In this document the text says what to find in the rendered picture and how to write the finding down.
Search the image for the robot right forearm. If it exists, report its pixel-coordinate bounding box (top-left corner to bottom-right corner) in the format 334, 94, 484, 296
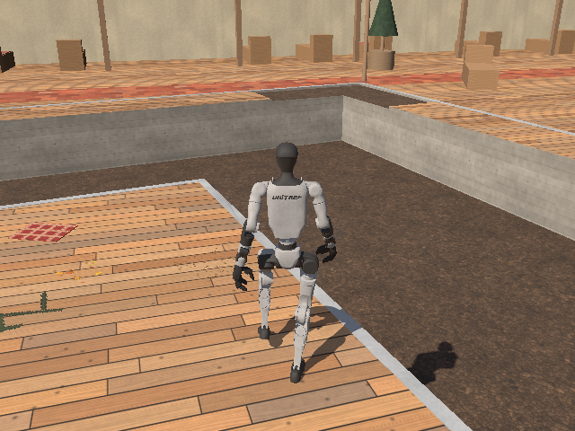
320, 216, 336, 248

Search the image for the left robot foot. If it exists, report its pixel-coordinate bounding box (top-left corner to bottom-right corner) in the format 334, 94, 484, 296
258, 325, 270, 339

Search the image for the robot left upper arm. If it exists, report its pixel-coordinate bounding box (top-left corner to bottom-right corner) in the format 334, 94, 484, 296
245, 181, 269, 233

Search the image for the left robot shin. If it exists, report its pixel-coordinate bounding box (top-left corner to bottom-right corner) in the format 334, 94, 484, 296
259, 272, 270, 329

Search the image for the robot right upper arm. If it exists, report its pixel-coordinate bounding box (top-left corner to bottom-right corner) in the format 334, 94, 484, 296
305, 181, 330, 230

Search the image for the robot left hand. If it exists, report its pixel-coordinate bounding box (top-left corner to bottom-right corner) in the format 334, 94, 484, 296
233, 265, 254, 291

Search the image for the robot right hand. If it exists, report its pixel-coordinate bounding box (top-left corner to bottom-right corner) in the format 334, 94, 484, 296
316, 244, 337, 263

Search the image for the robot left forearm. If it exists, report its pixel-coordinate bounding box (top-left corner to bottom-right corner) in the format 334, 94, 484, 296
234, 219, 254, 267

